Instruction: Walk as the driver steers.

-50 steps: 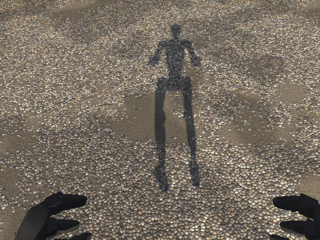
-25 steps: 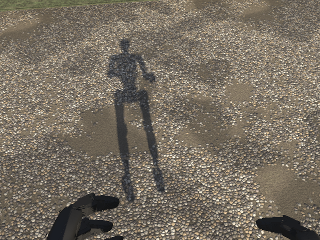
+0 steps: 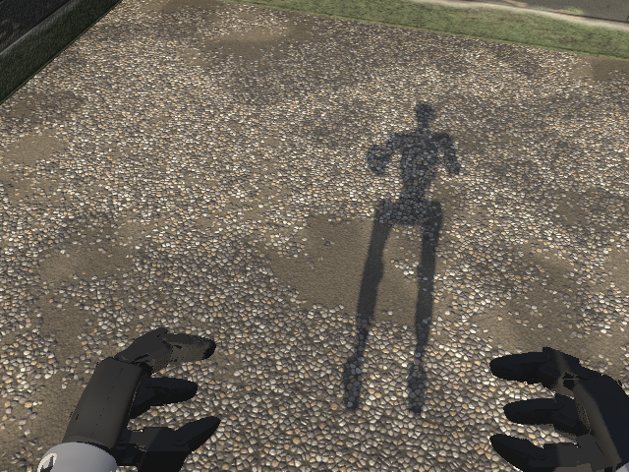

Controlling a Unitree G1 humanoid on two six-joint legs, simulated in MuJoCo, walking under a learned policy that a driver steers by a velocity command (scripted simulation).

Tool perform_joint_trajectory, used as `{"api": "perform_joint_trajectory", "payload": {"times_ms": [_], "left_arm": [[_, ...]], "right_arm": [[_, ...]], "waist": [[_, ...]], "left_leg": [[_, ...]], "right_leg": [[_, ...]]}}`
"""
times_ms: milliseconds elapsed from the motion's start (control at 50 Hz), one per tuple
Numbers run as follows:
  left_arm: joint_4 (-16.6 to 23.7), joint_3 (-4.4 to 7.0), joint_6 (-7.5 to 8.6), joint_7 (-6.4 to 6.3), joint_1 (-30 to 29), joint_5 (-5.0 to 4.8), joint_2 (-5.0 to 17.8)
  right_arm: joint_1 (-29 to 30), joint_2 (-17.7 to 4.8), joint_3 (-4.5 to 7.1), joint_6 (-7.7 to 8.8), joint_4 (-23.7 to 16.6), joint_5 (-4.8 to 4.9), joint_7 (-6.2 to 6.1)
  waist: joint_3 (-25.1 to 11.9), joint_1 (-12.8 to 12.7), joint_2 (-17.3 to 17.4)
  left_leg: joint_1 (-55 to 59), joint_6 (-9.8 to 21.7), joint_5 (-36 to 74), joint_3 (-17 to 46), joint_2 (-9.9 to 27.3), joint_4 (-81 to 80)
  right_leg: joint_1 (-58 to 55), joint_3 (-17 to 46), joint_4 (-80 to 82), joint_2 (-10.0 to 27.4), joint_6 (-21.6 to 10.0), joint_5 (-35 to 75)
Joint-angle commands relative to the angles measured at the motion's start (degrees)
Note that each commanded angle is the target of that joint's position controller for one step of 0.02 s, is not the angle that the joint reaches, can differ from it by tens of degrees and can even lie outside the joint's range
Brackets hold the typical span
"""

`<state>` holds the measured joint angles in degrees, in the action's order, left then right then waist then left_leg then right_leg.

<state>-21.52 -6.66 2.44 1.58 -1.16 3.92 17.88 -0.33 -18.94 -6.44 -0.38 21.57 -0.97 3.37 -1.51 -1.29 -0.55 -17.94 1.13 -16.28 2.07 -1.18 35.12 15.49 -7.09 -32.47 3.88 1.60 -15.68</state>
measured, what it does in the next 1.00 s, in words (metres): stands, turning right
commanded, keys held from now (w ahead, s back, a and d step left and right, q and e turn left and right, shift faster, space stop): w+q+shift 0.14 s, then w+shift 0.10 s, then w+e+shift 0.76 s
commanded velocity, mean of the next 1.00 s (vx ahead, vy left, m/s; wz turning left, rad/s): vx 1.00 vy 0.00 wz -0.18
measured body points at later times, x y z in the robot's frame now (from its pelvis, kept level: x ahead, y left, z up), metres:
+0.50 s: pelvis +0.01 -0.01 +0.01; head +0.00 -0.01 +0.46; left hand +0.22 +0.22 -0.02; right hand +0.32 -0.13 +0.05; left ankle +0.03 +0.11 -0.73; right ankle +0.01 -0.14 -0.73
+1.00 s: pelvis +0.01 -0.02 +0.00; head +0.00 -0.04 +0.45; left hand +0.33 +0.09 +0.01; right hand +0.17 -0.31 -0.03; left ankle +0.03 +0.11 -0.73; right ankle +0.02 -0.14 -0.73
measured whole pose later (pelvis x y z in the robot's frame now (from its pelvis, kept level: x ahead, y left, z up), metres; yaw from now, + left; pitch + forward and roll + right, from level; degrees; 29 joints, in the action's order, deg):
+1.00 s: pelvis +0.01 -0.02 +0.00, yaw -18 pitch -1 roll +2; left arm -20.9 -6.4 -2.4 3.1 -1.1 1.5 17.5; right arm -3.3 -18.6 -3.8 1.4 24.4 -5.4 0.3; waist 0.0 0.9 1.1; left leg -12.7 -1.3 -19.6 -13.9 5.4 33.9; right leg 20.7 9.8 -37.8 -3.8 -0.2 -16.1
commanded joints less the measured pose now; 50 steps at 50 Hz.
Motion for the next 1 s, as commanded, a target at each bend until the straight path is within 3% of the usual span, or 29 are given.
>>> {"api": "perform_joint_trajectory", "payload": {"times_ms": [20, 80, 140, 240, 280, 300, 400, 500, 520, 620, 640, 700, 780, 860, 1000], "left_arm": [[4.72, 3.36, 1.03, -0.89, -6.41, -0.68, 5.16], [3.05, 4.71, 1.40, -1.60, -5.69, -0.58, 6.30], [1.70, 5.68, 0.97, -2.10, -4.76, -0.26, 6.56], [2.05, 4.60, 1.36, -1.70, -4.49, 0.57, 3.56], [2.72, 3.51, 1.86, -1.27, -3.76, 0.58, 2.20], [2.34, 3.59, 1.94, -1.67, -3.24, 0.55, 3.16], [2.94, 2.09, 0.58, -2.20, -2.48, -0.29, 3.80], [2.57, 1.16, -0.58, -1.72, -2.29, -1.32, 3.64], [2.64, 0.54, -0.56, -1.29, -2.54, -0.98, 3.21], [2.94, 0.38, -1.03, -0.26, -3.81, -1.02, 3.54], [3.41, 0.45, -1.36, 0.00, -4.72, -0.60, 3.79], [4.23, 0.86, -2.22, 0.42, -5.41, -0.75, 4.88], [5.64, 1.13, -2.73, 0.97, -6.10, -0.93, 5.09], [5.91, 2.15, -3.12, 1.28, -5.54, -1.93, 6.12], [5.95, 3.59, -4.26, 1.36, -4.55, -2.70, 6.83]], "right_arm": [[6.52, -5.85, 2.99, 1.51, -6.15, 1.53, 0.19], [6.48, -5.88, 3.84, 1.73, -6.10, 2.60, 0.32], [5.63, -5.70, 4.28, 1.09, -6.33, 2.68, 0.13], [7.50, -3.78, 3.12, 1.05, -7.14, 1.81, 0.31], [9.54, -2.29, 1.91, 1.57, -7.54, 1.19, 0.44], [9.90, -1.35, 1.44, 1.50, -7.46, 0.79, 0.08], [11.98, -0.82, 0.11, 2.64, -7.09, -0.67, -0.05], [12.05, -0.20, -0.92, 3.40, -6.86, -2.19, 0.24], [12.20, -1.28, -0.78, 3.68, -6.90, -2.64, 0.88], [12.82, -1.82, -0.35, 4.09, -7.92, -2.63, 1.04], [13.22, -1.29, -0.44, 3.93, -8.48, -3.22, 0.97], [12.30, -2.03, 0.23, 3.57, -8.59, -3.19, 0.32], [9.55, -2.66, 1.48, 3.19, -7.30, -4.60, -0.92], [7.25, -3.56, 2.90, 3.31, -5.40, -4.46, -2.28], [4.45, -3.64, 4.52, 2.91, -3.57, -4.29, -3.74]], "waist": [[-7.59, 0.29, 1.48], [-6.76, 0.55, 1.37], [-5.91, 0.90, 2.77], [-7.30, 0.86, 5.07], [-8.27, 0.42, 5.87], [-7.92, 0.81, 3.63], [-7.07, 1.49, 3.13], [-6.91, 2.58, 2.50], [-7.70, 2.44, 4.65], [-7.84, 1.53, 3.34], [-7.92, 1.63, 3.41], [-6.70, 1.56, 2.83], [-7.04, 1.57, 0.57], [-8.11, 1.09, -0.17], [-7.33, 0.03, -2.28]], "left_leg": [[-8.67, 1.16, 4.41, 12.34, 6.89, -7.72], [-10.97, 1.06, 6.05, 12.12, 5.94, -5.70], [-12.31, 1.47, 12.72, 12.18, 4.86, -3.47], [-11.11, 2.09, 15.37, 15.64, 4.61, -7.05], [-9.59, 1.69, 10.87, 17.48, 5.44, -9.87], [-9.80, 1.14, 11.27, 16.27, 5.49, -9.55], [-4.39, -1.29, 9.60, 12.75, 5.55, -9.38], [-1.34, -2.40, 10.62, 8.79, 6.91, -8.78], [0.95, -2.46, 12.15, 8.81, 7.65, -8.28], [3.84, -2.40, 14.70, 5.82, 9.53, -7.65], [5.87, -2.12, 16.05, 4.83, 9.86, -6.91], [8.36, -2.16, 19.56, 2.40, 10.40, -5.87], [12.57, -1.98, 19.49, -1.07, 10.79, -5.12], [15.33, -1.57, 16.28, -4.64, 10.93, -4.46], [17.18, -1.38, 6.76, -9.91, 9.98, -2.20]], "right_leg": [[-13.88, 8.14, 2.32, 5.87, -0.64, 8.99], [-16.01, 7.51, 3.54, 7.13, -1.82, 4.43], [-16.90, 4.36, 2.36, 6.79, -2.33, 3.88], [-17.14, 1.57, 1.11, 4.84, -1.82, 1.38], [-17.23, 2.66, 2.25, 5.07, -1.35, 1.16], [-18.40, 3.11, 3.60, 5.95, -1.61, 2.37], [-14.65, 5.15, 8.88, 7.53, -2.31, 4.01], [-11.43, 10.08, 9.91, 6.24, -3.43, 4.84], [-9.11, 11.04, 9.40, 6.07, -2.85, 3.38], [-3.13, 14.47, 6.93, 3.96, -2.18, 1.36], [-1.27, 15.09, 6.64, 3.69, -1.97, 2.17], [3.22, 16.56, 4.97, 2.54, -1.65, 4.16], [6.90, 18.49, 2.98, 1.37, -1.70, 8.62], [8.10, 20.16, 1.43, 0.37, -2.51, 13.53], [10.65, 23.97, 1.79, -2.48, -4.82, 17.83]]}}
Keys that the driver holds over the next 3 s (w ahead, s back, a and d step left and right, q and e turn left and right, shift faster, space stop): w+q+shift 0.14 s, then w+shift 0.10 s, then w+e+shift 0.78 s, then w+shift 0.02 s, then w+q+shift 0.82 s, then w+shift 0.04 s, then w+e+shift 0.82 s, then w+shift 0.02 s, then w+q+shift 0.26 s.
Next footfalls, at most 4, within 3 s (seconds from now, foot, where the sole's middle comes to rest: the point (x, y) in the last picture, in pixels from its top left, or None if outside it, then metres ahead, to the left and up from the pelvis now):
none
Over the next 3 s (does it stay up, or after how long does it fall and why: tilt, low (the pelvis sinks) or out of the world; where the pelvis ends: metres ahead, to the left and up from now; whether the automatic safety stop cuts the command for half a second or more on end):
stays up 0.00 -0.01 0.01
